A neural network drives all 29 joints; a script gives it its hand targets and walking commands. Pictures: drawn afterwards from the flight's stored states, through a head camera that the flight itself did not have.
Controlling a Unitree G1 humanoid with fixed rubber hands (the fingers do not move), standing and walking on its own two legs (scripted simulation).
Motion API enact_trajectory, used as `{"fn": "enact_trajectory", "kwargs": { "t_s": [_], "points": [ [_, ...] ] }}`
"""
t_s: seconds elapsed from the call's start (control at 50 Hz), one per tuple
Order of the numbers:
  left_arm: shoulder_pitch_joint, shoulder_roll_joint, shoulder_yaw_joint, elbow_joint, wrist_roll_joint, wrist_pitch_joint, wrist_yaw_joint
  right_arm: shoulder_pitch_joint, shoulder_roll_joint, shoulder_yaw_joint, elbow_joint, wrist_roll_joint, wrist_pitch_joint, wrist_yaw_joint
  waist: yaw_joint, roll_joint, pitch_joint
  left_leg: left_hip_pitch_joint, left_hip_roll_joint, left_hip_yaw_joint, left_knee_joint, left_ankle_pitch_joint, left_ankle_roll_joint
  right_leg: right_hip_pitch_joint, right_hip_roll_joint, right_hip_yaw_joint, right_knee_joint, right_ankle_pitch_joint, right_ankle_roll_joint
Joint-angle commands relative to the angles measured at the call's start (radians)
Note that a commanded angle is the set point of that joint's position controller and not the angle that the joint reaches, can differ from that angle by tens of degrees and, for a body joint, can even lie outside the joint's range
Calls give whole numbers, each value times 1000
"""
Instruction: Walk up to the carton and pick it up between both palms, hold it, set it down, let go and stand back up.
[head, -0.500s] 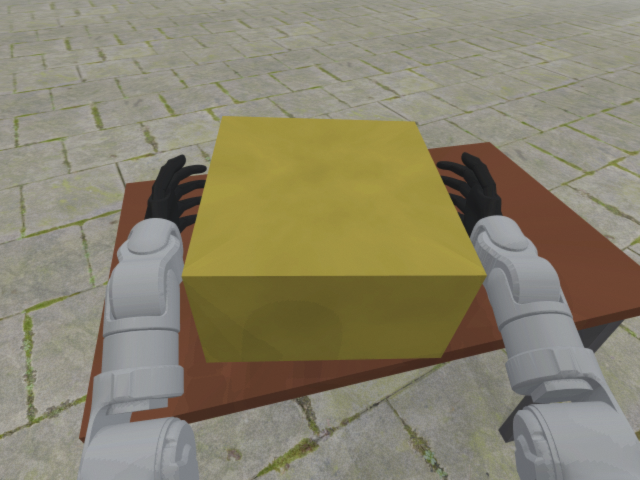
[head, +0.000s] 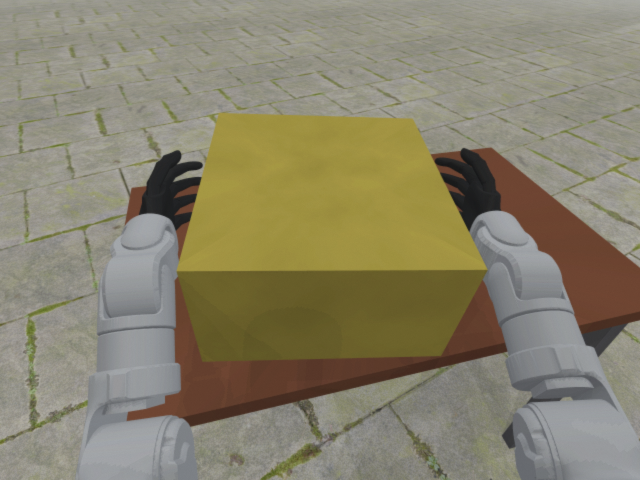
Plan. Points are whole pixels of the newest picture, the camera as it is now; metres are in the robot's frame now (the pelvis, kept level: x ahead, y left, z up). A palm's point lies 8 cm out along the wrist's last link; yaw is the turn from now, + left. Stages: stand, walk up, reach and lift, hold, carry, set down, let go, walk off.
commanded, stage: hold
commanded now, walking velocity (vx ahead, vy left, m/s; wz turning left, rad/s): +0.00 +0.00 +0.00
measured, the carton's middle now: (321, 224) +0.40 +0.00 +0.16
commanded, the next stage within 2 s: none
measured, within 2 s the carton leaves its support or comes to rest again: neither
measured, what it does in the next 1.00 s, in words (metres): stands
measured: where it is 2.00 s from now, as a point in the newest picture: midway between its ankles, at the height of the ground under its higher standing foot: outside the picture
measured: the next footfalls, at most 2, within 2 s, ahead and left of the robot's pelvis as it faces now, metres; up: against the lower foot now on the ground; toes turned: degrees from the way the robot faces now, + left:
none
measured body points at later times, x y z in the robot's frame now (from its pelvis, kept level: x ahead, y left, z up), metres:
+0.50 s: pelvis +0.01 +0.00 +0.00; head -0.04 +0.01 +0.45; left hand +0.38 +0.19 +0.20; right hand +0.38 -0.19 +0.20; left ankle +0.01 +0.10 -0.75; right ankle +0.02 -0.11 -0.75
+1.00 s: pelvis +0.00 +0.00 +0.00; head -0.05 +0.01 +0.45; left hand +0.38 +0.18 +0.20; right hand +0.38 -0.19 +0.20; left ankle +0.01 +0.10 -0.75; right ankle +0.02 -0.11 -0.75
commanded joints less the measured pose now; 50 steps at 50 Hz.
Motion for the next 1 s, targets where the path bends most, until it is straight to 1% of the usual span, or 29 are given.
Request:
{"fn": "enact_trajectory", "kwargs": {
  "t_s": [0.0,0.04,0.12,0.16,0.28,0.36,0.44,0.48,0.6,0.74,0.84,0.88,0.94,0.98],
  "points": [
    [-689,-520,-489,-195,-151,-49,-127,-733,585,353,-313,83,-49,136,1,39,-386,104,-15,-4,-27,193,-50,120,39,-1,-11,116,19],
    [-687,-519,-492,-195,-151,-44,-127,-736,585,356,-312,88,-47,136,1,41,-380,102,-15,-4,-26,194,-52,121,36,5,-9,125,18],
    [-694,-523,-513,-251,-161,-45,-125,-721,588,370,-343,104,-46,131,-6,54,-417,128,-17,-7,-7,259,-59,138,40,8,-2,186,20],
    [-683,-519,-517,-263,-161,-42,-124,-714,588,377,-359,109,-43,128,-7,51,-427,135,-19,-7,0,282,-60,147,42,8,0,211,22],
    [-664,-499,-489,-234,-146,-29,-137,-703,580,365,-344,99,-28,123,-6,43,-377,88,-21,-1,-21,207,-49,164,31,14,-2,187,28],
    [-676,-491,-487,-243,-146,-30,-143,-705,586,363,-346,100,-24,120,-7,43,-384,83,-25,1,-23,211,-47,175,27,17,1,208,31],
    [-678,-495,-496,-261,-151,-34,-142,-712,593,378,-380,109,-26,113,-9,49,-414,93,-29,-1,-10,246,-49,186,29,18,11,256,35],
    [-667,-487,-491,-261,-148,-33,-143,-706,592,381,-388,112,-23,110,-7,42,-415,91,-28,-2,-7,252,-47,195,30,16,14,269,37],
    [-663,-480,-487,-256,-149,-32,-148,-688,579,369,-371,102,-15,109,-15,40,-406,89,-25,-4,-17,230,-49,187,28,15,9,243,34],
    [-686,-492,-485,-238,-152,-38,-142,-714,584,366,-368,100,-21,119,-6,40,-405,89,-23,-3,-18,218,-48,167,31,10,5,201,28],
    [-711,-496,-471,-186,-147,-42,-139,-742,585,347,-317,81,-24,130,-1,31,-376,72,-17,-3,-37,146,-40,138,28,8,-7,121,22],
    [-725,-504,-477,-177,-150,-45,-137,-748,590,341,-300,77,-29,136,-2,37,-376,69,-13,-2,-41,126,-40,126,28,7,-8,94,20],
    [-749,-515,-478,-158,-152,-52,-133,-770,599,336,-282,71,-35,143,2,36,-381,68,-13,-2,-41,118,-37,119,29,7,-9,81,20],
    [-748,-519,-481,-156,-153,-55,-130,-765,602,338,-271,76,-38,145,-1,42,-387,72,-14,-3,-35,136,-38,122,28,7,-7,99,21]
  ]
}}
